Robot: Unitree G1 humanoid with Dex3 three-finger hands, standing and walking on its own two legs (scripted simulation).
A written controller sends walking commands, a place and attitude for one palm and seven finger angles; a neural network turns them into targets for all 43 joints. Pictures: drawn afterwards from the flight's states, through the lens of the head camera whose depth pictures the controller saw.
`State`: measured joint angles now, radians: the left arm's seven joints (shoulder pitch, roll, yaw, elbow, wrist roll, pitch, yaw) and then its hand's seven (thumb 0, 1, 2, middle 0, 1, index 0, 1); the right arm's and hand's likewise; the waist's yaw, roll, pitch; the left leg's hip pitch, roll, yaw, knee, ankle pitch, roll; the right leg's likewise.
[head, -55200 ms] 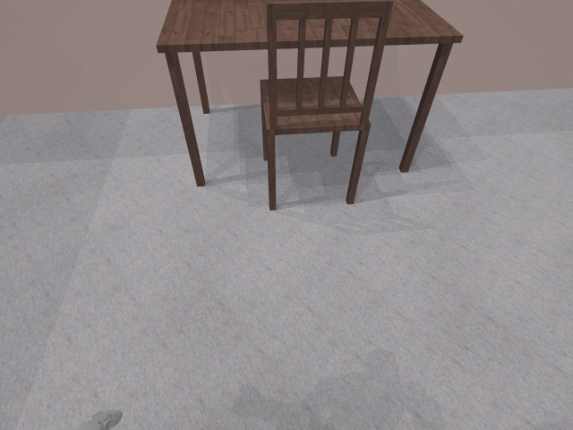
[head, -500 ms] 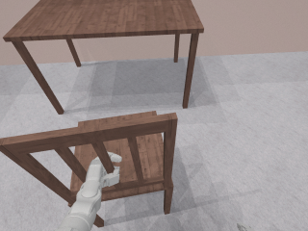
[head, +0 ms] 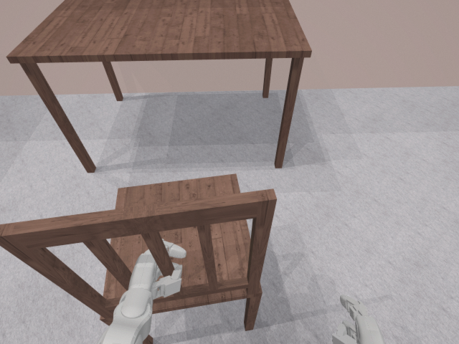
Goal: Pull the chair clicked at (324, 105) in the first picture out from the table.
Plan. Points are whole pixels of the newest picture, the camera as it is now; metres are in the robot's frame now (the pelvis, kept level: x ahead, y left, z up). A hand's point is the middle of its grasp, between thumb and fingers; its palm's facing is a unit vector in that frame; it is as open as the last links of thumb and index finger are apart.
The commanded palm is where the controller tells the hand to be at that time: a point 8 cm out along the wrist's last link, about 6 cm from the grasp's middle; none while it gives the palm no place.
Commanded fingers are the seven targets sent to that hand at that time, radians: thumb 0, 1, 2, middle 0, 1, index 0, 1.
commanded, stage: open the thumb and straighten the fingers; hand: left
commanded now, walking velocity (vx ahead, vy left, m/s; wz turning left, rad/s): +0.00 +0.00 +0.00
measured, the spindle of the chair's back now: (166, 266) +0.27 +0.14 -0.07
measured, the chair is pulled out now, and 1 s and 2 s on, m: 0.66 0.66 0.66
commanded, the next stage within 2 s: draw the fingers out of the gap in 0.84 s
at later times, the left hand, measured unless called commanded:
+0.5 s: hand (173, 273) +0.26 +0.13 -0.07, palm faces +0.01 -0.99 -0.17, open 12.3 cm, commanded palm +0.23 +0.18 -0.05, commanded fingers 0.00 -0.55 0.20 -0.22 -0.65 -0.22 -0.65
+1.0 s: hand (169, 286) +0.24 +0.13 -0.07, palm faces +0.00 -0.99 -0.17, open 17.4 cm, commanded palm +0.21 +0.19 -0.05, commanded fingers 0.00 -0.55 0.20 0.00 0.00 0.00 0.00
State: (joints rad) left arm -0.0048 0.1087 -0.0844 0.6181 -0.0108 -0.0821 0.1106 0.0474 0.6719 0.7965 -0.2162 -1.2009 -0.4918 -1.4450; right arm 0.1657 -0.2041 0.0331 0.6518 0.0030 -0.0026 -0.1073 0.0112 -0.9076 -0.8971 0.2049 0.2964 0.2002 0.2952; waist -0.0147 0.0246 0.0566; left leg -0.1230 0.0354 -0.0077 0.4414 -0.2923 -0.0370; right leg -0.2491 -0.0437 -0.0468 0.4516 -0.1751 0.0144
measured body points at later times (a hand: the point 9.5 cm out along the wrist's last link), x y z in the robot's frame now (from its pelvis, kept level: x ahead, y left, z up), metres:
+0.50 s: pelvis +0.00 +0.00 -0.02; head +0.04 -0.03 +0.42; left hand +0.25 +0.18 -0.05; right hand +0.15 -0.25 -0.13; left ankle -0.03 +0.14 -0.74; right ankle +0.04 -0.13 -0.74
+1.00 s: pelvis +0.01 +0.00 -0.04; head +0.04 -0.01 +0.41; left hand +0.23 +0.19 -0.06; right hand +0.18 -0.24 -0.12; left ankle -0.03 +0.14 -0.74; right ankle +0.04 -0.13 -0.74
